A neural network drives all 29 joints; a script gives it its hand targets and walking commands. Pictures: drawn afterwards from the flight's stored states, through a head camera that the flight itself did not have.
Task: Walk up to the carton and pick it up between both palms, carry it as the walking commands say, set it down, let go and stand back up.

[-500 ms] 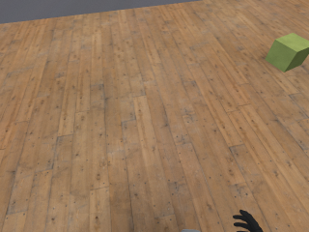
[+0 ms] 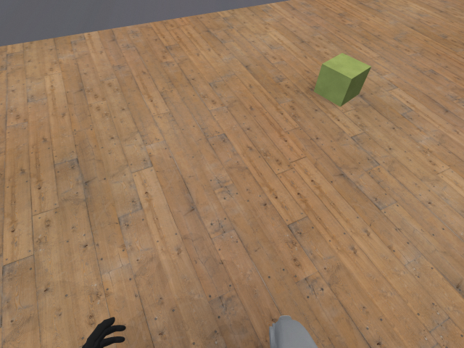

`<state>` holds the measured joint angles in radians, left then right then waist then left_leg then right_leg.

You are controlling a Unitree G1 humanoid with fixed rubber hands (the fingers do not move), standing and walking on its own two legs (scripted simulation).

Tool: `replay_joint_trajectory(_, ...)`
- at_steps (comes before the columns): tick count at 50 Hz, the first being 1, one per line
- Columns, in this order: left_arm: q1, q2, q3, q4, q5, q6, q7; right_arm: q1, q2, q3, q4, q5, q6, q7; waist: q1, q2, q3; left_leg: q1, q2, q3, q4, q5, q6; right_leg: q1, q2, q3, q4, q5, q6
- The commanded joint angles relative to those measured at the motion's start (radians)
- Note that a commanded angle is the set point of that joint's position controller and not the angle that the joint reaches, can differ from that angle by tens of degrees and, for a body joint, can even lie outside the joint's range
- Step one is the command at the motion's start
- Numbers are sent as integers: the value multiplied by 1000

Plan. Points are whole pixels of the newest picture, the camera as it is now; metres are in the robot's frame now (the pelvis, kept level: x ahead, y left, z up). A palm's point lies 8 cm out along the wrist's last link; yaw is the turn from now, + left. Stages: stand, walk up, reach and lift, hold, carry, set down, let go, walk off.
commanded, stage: walk up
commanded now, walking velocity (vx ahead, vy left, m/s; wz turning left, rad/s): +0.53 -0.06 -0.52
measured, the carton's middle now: (341, 79) +1.92 -0.81 -0.66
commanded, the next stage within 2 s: none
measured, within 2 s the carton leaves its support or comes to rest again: neither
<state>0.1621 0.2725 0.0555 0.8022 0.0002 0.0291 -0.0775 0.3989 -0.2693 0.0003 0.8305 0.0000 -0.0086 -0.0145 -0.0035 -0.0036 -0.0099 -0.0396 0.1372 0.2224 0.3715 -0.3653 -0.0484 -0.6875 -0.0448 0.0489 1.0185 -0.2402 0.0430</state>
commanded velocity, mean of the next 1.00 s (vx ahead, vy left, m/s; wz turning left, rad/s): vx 0.51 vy -0.08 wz -0.26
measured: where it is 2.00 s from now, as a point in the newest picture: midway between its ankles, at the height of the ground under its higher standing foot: (293, 183)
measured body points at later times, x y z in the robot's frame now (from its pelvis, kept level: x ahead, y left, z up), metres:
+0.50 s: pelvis +0.27 -0.08 +0.01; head +0.31 -0.11 +0.45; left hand +0.31 +0.20 -0.11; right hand +0.37 -0.36 -0.12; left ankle +0.39 +0.05 -0.67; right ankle +0.17 -0.17 -0.74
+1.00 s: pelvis +0.54 -0.13 +0.00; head +0.58 -0.12 +0.45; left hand +0.74 +0.07 -0.14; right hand +0.42 -0.38 -0.11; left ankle +0.50 +0.02 -0.74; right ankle +0.59 -0.33 -0.68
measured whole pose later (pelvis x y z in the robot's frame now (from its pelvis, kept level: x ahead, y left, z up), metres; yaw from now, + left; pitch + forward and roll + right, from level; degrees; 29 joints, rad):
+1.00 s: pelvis +0.54 -0.13 +0.00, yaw -19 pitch +2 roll -1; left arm 0.14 0.27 0.05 0.88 0.00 0.00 -0.07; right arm 0.47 -0.27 0.00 0.91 0.00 -0.04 0.01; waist 0.00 -0.06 0.03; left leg -0.09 0.13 0.18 0.41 -0.35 -0.04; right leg -0.64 -0.07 0.01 0.85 -0.18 0.04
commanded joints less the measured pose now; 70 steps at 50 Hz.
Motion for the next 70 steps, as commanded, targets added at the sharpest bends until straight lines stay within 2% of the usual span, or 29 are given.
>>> replay_joint_trajectory(1,-111,27,-4,-89,41,-32,-18,-35,-176,-87,-30,-36,-46,26,-27,171,119,78,183,-1,-189,222,86,-5,-51,-141,-226,60,-31)
replay_joint_trajectory(4,49,63,8,-30,45,-46,9,-69,-231,-103,-29,-32,-32,33,49,183,-38,141,176,37,63,673,97,225,35,-233,-311,-119,-65)
replay_joint_trajectory(6,344,130,33,78,44,-68,41,-142,-251,-119,-35,-19,-20,41,197,38,-191,2,101,56,543,731,72,620,145,-228,-472,-165,-108)
replay_joint_trajectory(7,472,240,59,122,69,-78,60,-203,-192,-118,-72,-27,-28,41,240,-180,-199,-328,21,44,867,261,23,811,-41,149,-534,-38,-157)
replay_joint_trajectory(8,451,346,69,113,71,-87,72,-188,-87,-92,-130,-30,-37,49,155,-433,-131,-682,-125,-22,1072,-298,1,905,-240,627,-673,155,-239)
replay_joint_trajectory(9,431,291,52,99,51,-89,84,-307,-76,-79,-172,-37,-45,58,171,-257,-35,-744,-59,-179,1084,-268,15,788,-282,729,-767,121,-283)
replay_joint_trajectory(11,258,208,31,47,45,-97,89,-273,-73,-73,-146,-39,-46,58,72,-75,107,-657,10,-242,978,-62,-4,522,-218,564,-767,104,-260)
replay_joint_trajectory(13,187,154,19,36,31,-103,89,-215,-77,-69,-97,-28,-16,64,2,-113,87,-526,10,-237,834,-32,-11,433,-155,410,-756,180,-213)
replay_joint_trajectory(18,257,129,17,33,30,-101,90,-313,-47,-53,-110,-27,6,64,28,-169,81,-531,-17,-178,671,116,-21,434,-145,327,-815,103,-226)
replay_joint_trajectory(24,329,158,37,33,31,-93,92,-440,-26,-39,-119,-13,-12,70,97,-190,104,-548,-55,-111,341,180,-33,627,-155,252,-782,306,-209)
replay_joint_trajectory(26,312,162,42,36,24,-89,88,-412,-29,-38,-115,-6,-25,64,81,-226,43,-439,-72,-88,216,162,-26,666,-134,210,-733,386,-188)
replay_joint_trajectory(27,279,165,45,36,18,-89,85,-336,-47,-43,-89,-3,-35,53,38,-229,-14,-300,-85,-79,129,199,-26,647,-100,165,-657,446,-164)
replay_joint_trajectory(29,287,136,55,37,12,-94,81,-58,-142,-81,11,-3,-55,29,-71,-55,-215,130,-27,-115,60,253,0,500,-16,95,-280,487,-119)
replay_joint_trajectory(30,295,74,52,19,14,-104,80,108,-239,-113,55,-12,-60,22,-124,194,-289,352,179,-372,22,158,52,224,68,58,-42,-13,-95)
replay_joint_trajectory(31,311,40,43,-8,21,-107,76,178,-315,-133,70,-18,-53,19,-120,302,-303,437,343,-620,-11,190,100,43,88,44,132,-273,-81)
replay_joint_trajectory(33,242,67,37,4,29,-88,63,171,-291,-112,71,-21,-48,3,-94,48,-148,262,394,-722,-53,282,120,-9,8,119,290,-198,-58)
replay_joint_trajectory(34,256,57,31,18,25,-81,52,123,-248,-109,69,-20,-48,-3,-66,29,-115,186,368,-650,-16,420,107,3,-12,121,292,-129,-49)
replay_joint_trajectory(36,238,39,26,31,29,-64,39,39,-143,-88,54,-33,-59,-5,-23,50,-86,78,284,-444,-14,464,86,30,-57,77,268,-73,-42)
replay_joint_trajectory(38,166,20,19,23,41,-46,22,39,-120,-78,44,-36,-70,8,-15,155,-27,-12,212,-322,-47,493,70,55,-48,8,211,-34,-36)
replay_joint_trajectory(45,-46,-17,-4,12,30,-34,-6,25,-150,-77,20,-30,-75,22,-26,175,124,-126,159,-151,-197,272,106,47,-59,-101,-169,152,7)
replay_joint_trajectory(50,-82,2,-10,27,31,-56,-9,67,-203,-97,43,-28,-62,14,-54,218,46,40,193,-130,-98,393,124,146,-38,-164,-433,69,-26)
replay_joint_trajectory(53,107,48,6,103,31,-74,12,4,-236,-114,37,-17,-46,15,44,140,-80,-5,157,-83,203,581,102,438,12,-202,-564,37,-54)
replay_joint_trajectory(54,274,119,30,161,39,-86,27,6,-201,-108,25,-16,-44,20,113,-13,-176,-165,91,-82,464,443,75,700,-15,-128,-561,10,-85)
replay_joint_trajectory(55,370,238,57,184,49,-96,43,34,-109,-89,-5,-18,-49,25,120,-344,-223,-438,-64,-76,762,-85,43,857,-273,306,-651,38,-148)
replay_joint_trajectory(56,392,276,56,167,39,-95,56,-12,-77,-73,-31,-15,-50,27,117,-356,-195,-623,-107,-148,909,-289,54,930,-384,533,-731,26,-197)
replay_joint_trajectory(57,342,216,45,152,41,-102,54,-88,-76,-66,-36,-27,-42,27,119,-168,-99,-645,-33,-233,925,-186,58,806,-392,536,-778,-112,-219)
replay_joint_trajectory(58,241,178,41,121,45,-106,55,-86,-95,-69,-20,-27,-47,30,68,-90,-1,-633,-6,-263,904,-70,62,689,-323,425,-781,-98,-178)
replay_joint_trajectory(61,179,96,18,116,27,-116,65,-127,-74,-60,-4,-18,-25,53,17,-116,73,-537,12,-246,790,47,40,537,-246,214,-818,31,-145)
replay_joint_trajectory(70,312,78,6,140,17,-115,73,-336,-38,-52,-7,-21,10,71,43,-131,178,-607,-3,-156,619,221,-3,581,-212,74,-906,26,-167)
